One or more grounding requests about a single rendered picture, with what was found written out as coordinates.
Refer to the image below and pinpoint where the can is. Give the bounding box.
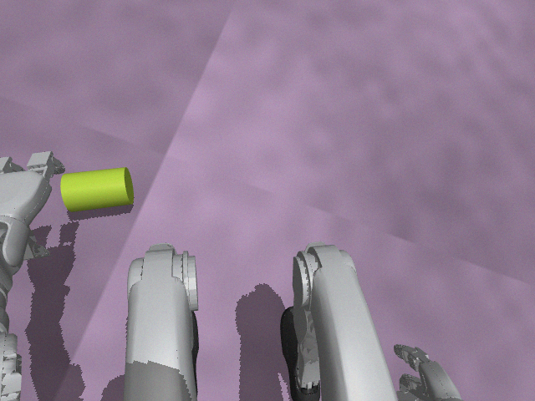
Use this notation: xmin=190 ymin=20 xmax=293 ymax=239
xmin=60 ymin=167 xmax=134 ymax=212

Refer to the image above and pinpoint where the right robot hand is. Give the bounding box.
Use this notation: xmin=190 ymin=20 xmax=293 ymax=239
xmin=394 ymin=344 xmax=462 ymax=401

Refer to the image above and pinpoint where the left robot hand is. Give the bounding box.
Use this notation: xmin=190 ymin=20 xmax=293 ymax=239
xmin=0 ymin=151 xmax=65 ymax=261

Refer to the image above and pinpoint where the left robot arm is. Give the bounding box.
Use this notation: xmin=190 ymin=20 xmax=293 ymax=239
xmin=0 ymin=216 xmax=30 ymax=401

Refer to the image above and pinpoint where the right robot foot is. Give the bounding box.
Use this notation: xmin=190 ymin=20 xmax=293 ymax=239
xmin=280 ymin=307 xmax=320 ymax=401

